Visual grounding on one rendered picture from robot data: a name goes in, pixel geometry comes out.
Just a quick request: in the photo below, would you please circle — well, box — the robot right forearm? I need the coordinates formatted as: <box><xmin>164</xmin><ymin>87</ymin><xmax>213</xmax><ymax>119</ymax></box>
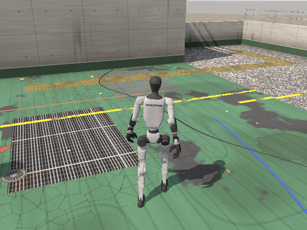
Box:
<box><xmin>170</xmin><ymin>118</ymin><xmax>180</xmax><ymax>145</ymax></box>

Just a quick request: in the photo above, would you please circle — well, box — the robot right upper arm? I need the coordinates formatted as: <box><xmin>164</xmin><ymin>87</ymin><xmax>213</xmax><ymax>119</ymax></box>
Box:
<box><xmin>165</xmin><ymin>97</ymin><xmax>175</xmax><ymax>125</ymax></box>

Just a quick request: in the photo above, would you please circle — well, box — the robot head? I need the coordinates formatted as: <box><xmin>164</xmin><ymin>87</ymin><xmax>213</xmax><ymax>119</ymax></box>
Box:
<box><xmin>147</xmin><ymin>76</ymin><xmax>163</xmax><ymax>100</ymax></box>

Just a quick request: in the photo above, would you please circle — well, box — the right robot hand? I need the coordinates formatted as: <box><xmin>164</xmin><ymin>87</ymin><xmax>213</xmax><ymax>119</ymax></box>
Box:
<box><xmin>169</xmin><ymin>144</ymin><xmax>181</xmax><ymax>159</ymax></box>

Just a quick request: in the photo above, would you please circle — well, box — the robot left upper arm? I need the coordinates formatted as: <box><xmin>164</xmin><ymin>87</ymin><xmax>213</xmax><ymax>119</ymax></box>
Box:
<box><xmin>132</xmin><ymin>96</ymin><xmax>145</xmax><ymax>122</ymax></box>

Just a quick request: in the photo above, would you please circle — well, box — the robot left forearm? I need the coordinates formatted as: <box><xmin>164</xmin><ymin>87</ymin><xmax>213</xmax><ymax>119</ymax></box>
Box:
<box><xmin>127</xmin><ymin>114</ymin><xmax>136</xmax><ymax>134</ymax></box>

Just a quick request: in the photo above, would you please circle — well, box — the left robot thigh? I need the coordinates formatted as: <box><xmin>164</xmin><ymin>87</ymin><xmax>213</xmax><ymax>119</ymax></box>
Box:
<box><xmin>137</xmin><ymin>135</ymin><xmax>147</xmax><ymax>175</ymax></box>

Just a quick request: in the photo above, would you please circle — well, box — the left robot hand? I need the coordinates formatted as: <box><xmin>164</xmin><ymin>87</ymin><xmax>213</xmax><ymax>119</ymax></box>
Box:
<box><xmin>126</xmin><ymin>132</ymin><xmax>137</xmax><ymax>143</ymax></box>

